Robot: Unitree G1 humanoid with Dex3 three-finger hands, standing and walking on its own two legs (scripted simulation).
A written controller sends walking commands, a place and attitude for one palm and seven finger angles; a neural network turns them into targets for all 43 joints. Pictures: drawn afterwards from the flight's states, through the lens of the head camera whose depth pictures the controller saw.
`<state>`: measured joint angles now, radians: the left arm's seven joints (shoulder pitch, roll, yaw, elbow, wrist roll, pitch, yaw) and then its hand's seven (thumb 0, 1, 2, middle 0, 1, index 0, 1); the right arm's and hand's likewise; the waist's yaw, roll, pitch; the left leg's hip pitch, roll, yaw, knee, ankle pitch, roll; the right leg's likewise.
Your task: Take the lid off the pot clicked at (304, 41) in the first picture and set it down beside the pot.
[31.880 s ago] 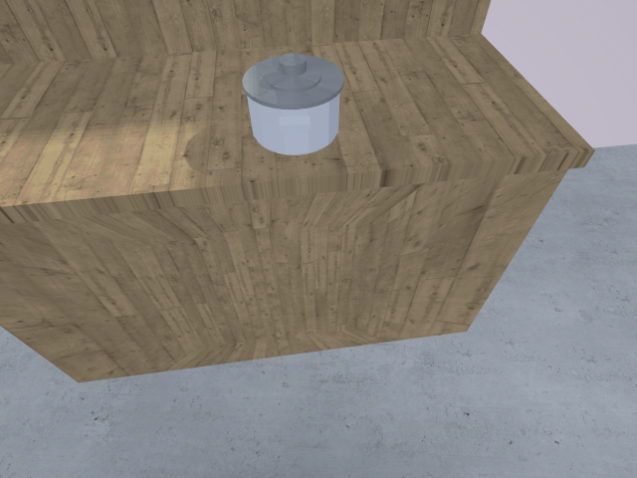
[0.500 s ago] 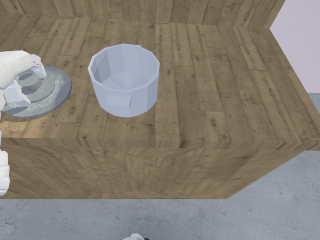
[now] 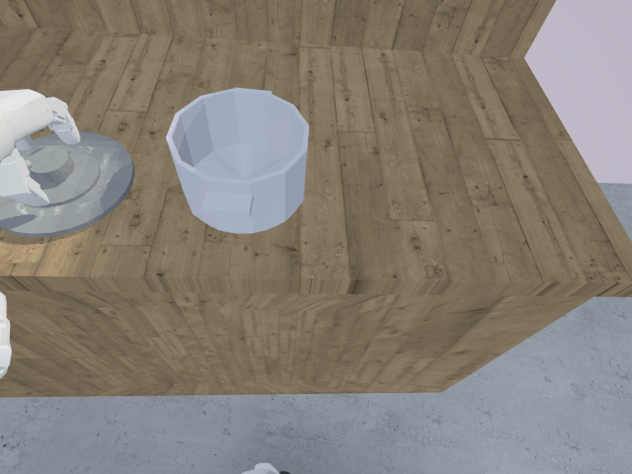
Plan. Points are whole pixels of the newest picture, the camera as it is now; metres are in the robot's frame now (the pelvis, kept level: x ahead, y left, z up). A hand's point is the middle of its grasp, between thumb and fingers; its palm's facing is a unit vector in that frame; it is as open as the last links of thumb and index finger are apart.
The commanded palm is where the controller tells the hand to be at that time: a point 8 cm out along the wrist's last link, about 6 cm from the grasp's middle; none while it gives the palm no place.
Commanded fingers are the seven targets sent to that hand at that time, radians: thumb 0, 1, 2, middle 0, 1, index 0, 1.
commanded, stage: raise the empty hand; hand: left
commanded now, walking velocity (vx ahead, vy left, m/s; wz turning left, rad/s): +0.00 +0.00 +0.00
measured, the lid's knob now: (50, 164) +0.49 +0.33 +0.08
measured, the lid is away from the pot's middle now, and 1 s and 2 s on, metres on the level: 0.24 0.24 0.24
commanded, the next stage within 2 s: draw the hand back to the body in 1.12 s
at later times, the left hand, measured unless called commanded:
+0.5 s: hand out of the picture +0.46 +0.34 +0.18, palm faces -0.31 -0.10 -0.95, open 11.1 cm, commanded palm +0.46 +0.33 +0.25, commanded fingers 0.00 -0.09 0.81 -0.42 -0.72 -0.42 -0.72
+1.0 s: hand out of the picture +0.46 +0.34 +0.23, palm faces -0.25 -0.11 -0.96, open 11.1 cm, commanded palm +0.46 +0.33 +0.30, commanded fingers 0.00 -0.09 0.81 -0.42 -0.72 -0.42 -0.72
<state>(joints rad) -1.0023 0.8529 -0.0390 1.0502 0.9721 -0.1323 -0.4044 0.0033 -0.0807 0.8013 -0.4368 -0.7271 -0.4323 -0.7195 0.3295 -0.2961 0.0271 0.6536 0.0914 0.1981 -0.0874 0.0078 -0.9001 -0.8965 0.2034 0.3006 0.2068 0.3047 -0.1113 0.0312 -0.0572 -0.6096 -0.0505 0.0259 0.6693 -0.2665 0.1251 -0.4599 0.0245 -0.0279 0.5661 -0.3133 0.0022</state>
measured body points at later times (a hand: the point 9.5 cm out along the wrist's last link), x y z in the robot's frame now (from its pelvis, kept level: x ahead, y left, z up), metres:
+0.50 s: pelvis +0.00 +0.00 +0.00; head +0.07 +0.02 +0.45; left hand +0.47 +0.34 +0.23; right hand +0.06 -0.27 -0.11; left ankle +0.03 +0.03 -0.72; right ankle -0.03 -0.15 -0.72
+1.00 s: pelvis +0.00 +0.01 +0.01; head +0.05 +0.02 +0.46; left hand +0.46 +0.35 +0.29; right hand +0.06 -0.26 -0.11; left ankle +0.03 +0.03 -0.72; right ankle -0.03 -0.15 -0.72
